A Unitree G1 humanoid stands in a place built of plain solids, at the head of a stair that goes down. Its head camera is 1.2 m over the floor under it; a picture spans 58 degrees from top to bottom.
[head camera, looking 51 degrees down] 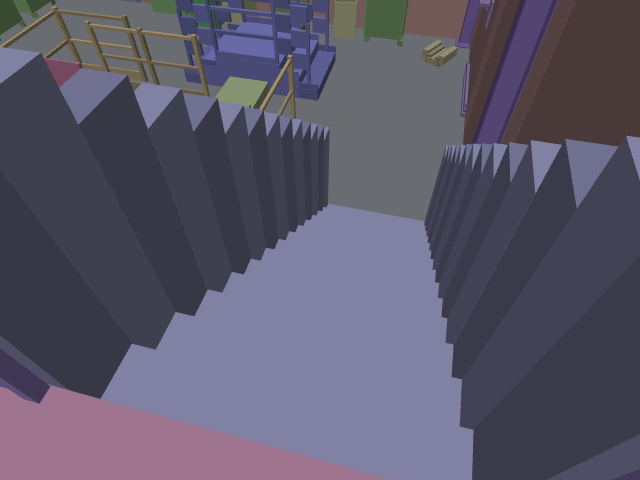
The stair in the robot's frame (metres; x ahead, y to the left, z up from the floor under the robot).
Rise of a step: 0.18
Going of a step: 0.23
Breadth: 1.19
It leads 14 degrees to the right of straight ahead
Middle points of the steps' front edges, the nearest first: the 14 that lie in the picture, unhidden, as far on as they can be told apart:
0.30 0.15 0.00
0.52 0.09 -0.18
0.75 0.03 -0.36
0.97 -0.02 -0.55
1.20 -0.08 -0.73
1.43 -0.14 -0.91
1.65 -0.20 -1.09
1.88 -0.25 -1.28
2.11 -0.31 -1.46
2.33 -0.37 -1.64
2.56 -0.42 -1.83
2.79 -0.48 -2.01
3.01 -0.54 -2.19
3.24 -0.60 -2.37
